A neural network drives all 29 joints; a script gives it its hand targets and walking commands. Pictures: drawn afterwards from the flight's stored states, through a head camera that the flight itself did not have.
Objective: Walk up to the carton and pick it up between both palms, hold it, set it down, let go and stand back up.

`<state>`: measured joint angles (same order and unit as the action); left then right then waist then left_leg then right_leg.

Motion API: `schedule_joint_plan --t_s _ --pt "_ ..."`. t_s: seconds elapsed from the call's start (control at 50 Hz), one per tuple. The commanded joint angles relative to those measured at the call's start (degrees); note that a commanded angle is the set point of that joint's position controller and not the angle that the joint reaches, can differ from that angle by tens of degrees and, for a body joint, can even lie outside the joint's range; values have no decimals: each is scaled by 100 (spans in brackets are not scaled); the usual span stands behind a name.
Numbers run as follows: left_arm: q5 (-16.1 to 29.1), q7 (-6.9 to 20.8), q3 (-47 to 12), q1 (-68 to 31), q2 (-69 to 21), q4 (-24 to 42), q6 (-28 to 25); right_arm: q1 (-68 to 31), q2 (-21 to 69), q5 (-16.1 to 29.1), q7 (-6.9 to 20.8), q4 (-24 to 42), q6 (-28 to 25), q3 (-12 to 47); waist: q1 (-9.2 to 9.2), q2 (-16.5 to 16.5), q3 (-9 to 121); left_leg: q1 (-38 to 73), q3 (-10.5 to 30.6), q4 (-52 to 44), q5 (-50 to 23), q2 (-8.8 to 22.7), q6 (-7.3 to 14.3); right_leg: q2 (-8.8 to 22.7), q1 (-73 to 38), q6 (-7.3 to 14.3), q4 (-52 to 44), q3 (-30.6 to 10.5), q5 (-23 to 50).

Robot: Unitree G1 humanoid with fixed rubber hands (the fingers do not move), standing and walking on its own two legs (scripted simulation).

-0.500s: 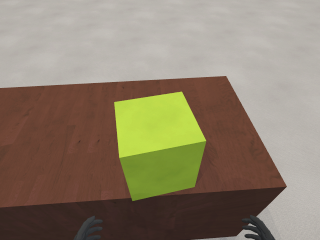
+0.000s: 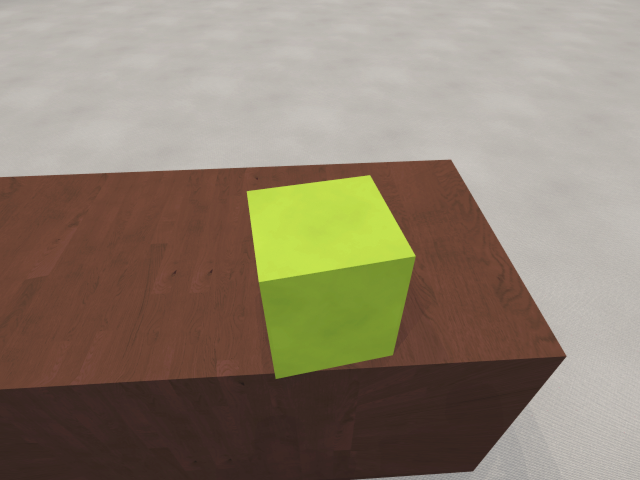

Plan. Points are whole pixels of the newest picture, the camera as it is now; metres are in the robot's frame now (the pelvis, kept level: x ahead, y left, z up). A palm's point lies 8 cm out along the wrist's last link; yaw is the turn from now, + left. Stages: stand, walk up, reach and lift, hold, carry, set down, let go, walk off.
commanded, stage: stand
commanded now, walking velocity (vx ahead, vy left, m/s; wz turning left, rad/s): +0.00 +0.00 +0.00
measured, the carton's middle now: (323, 276) +0.46 +0.01 -0.02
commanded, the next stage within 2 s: none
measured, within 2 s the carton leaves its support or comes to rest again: neither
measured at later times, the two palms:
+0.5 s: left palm out of the picture -0.02 +0.26 -0.13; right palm out of the picture -0.01 -0.26 -0.12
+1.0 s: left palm out of the picture +0.02 +0.24 -0.13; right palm out of the picture +0.01 -0.26 -0.12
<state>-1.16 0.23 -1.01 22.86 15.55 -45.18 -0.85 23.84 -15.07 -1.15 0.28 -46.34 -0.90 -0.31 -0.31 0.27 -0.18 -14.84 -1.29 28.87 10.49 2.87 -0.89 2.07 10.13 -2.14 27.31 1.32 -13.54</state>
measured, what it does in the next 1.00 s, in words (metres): stands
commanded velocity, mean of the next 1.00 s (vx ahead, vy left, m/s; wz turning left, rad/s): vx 0.00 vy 0.00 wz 0.00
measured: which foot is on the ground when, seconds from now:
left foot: down 0.00-1.00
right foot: down 0.00-1.00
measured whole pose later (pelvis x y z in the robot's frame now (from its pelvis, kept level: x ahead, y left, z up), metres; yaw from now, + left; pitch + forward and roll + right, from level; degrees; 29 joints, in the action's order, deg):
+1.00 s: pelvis +0.01 -0.01 +0.00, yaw +1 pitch -2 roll -1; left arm -0.6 -0.8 -0.8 23.0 14.1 -49.2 -0.5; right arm 24.4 -13.6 -0.9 -0.9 -49.5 -0.1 0.3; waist -0.4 -0.2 -0.4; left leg -16.9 0.6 29.7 11.4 2.6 -1.7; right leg 1.5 12.2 -1.2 29.0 1.9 -15.4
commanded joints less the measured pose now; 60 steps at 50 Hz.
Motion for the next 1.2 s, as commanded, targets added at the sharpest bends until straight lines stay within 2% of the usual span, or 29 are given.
schedule_joint_plan --t_s 0.0,0.04,0.1,0.14,0.2,0.26,0.3,0.34,0.4,0.44,0.5,0.56,0.6,0.64,0.68,0.7,0.76,0.8,0.82,0.86,0.88,0.92,1.02,1.06,1.18 --pt "2 -47 209 127 768 381 -127 61 -905 15 -60 463 -102 -240 32 -192 -798 -638 637 -994 1809 221 147 112 663 145 -629 -396 -1083" --pt "-2 -40 213 285 718 343 -113 128 -968 -1 -65 447 -84 -253 49 -235 -729 -709 719 -1047 2109 236 167 74 686 147 -537 -361 -1264" --pt "-12 -53 230 309 756 282 -129 182 -828 4 -62 404 -81 -211 29 -293 -537 -572 636 -944 1870 190 178 123 652 174 -539 -413 -1168" --pt "-28 -56 246 374 731 248 -107 213 -886 2 -75 364 -59 -227 6 -304 -683 -718 724 -1036 2213 236 173 86 756 154 -426 -359 -1359" --pt "-23 -68 215 379 666 233 -119 191 -863 -12 -86 370 -59 -216 10 -159 -549 -576 685 -875 1754 202 196 108 695 136 -397 -361 -955" --pt "-13 -85 241 438 769 159 -124 327 -763 -21 -79 296 -32 -195 -63 -38 -585 -378 561 -666 1575 98 166 213 1011 165 -660 -575 -1461" --pt "-6 -87 263 395 799 176 -78 370 -792 -13 -75 269 -2 -224 -86 60 -673 -408 604 -662 1851 108 153 199 1212 174 -746 -548 -1954" --pt "-9 -91 269 407 694 183 -40 382 -796 -21 -81 247 9 -224 -32 -17 -900 -611 674 -747 1999 143 170 167 1215 184 -670 -512 -1832" --pt "2 -90 258 501 663 129 -58 383 -770 -16 -95 216 -20 -197 -36 -53 -795 -531 729 -762 1612 172 178 143 1025 214 -505 -470 -1265" --pt "-1 -91 294 539 677 113 -48 344 -807 -11 -105 234 0 -231 -16 -152 -726 -678 751 -799 2007 151 181 130 999 213 -551 -476 -1602" --pt "-14 -96 301 548 673 108 -57 338 -730 -20 -110 228 1 -218 5 -176 -536 -506 697 -738 1795 140 169 136 998 221 -514 -485 -1513" --pt "9 -111 306 463 694 98 -67 347 -674 -8 -116 200 -6 -188 -6 -50 -600 -437 676 -653 1435 111 186 185 1068 213 -582 -572 -1372" --pt "17 -109 329 409 710 94 -34 450 -682 -12 -117 154 19 -198 -28 53 -794 -493 640 -631 1716 57 157 206 1276 213 -727 -646 -1879" --pt "19 -110 312 433 649 87 -22 407 -689 -6 -125 138 12 -209 -19 -120 -820 -486 688 -647 1611 113 168 206 1267 246 -665 -597 -1639" --pt "16 -114 315 389 642 45 -41 431 -679 -6 -129 147 -4 -207 -17 -28 -651 -479 669 -599 1376 117 166 225 1047 279 -653 -593 -1313" --pt "26 -109 327 384 678 59 -39 461 -644 -15 -127 149 -5 -206 -36 63 -654 -405 643 -609 1390 84 149 235 1115 280 -680 -609 -1477" --pt "26 -121 293 378 621 12 -49 368 -631 23 -143 114 -29 -168 21 -109 -619 -434 731 -648 1203 164 191 201 914 282 -572 -549 -975" --pt "34 -129 268 439 619 -49 -52 338 -642 37 -148 89 -11 -169 42 -134 -690 -452 702 -621 1190 145 176 229 949 274 -672 -599 -1070" --pt "39 -136 253 390 625 -47 -52 389 -600 17 -149 59 -7 -152 -5 -32 -643 -358 688 -586 1057 137 158 239 963 280 -685 -597 -1051" --pt "32 -139 264 318 616 -74 -59 412 -590 12 -155 43 -28 -158 -7 -131 -437 -177 689 -534 729 169 158 232 836 280 -619 -531 -687" --pt "45 -140 261 322 639 -49 -61 429 -601 35 -153 1 -26 -165 -29 -7 -486 -204 653 -557 730 148 131 221 838 268 -630 -508 -688" --pt "62 -144 225 280 575 -64 -68 419 -650 32 -165 -3 -17 -145 -17 34 -501 -150 640 -488 518 176 158 268 763 299 -671 -559 -610" --pt "71 -148 197 225 608 -117 -57 382 -612 36 -180 -41 -27 -123 -13 -8 -399 -49 597 -475 59 190 140 270 596 269 -586 -451 -181" --pt "68 -150 178 268 560 -160 -53 263 -620 38 -194 -68 -28 -104 44 -152 -467 -77 562 -495 -77 217 144 275 516 259 -583 -441 -12" --pt "76 -176 160 190 612 -215 -38 221 -635 58 -206 -110 -46 -94 7 -150 -151 170 543 -453 -531 231 138 309 240 259 -499 -383 403"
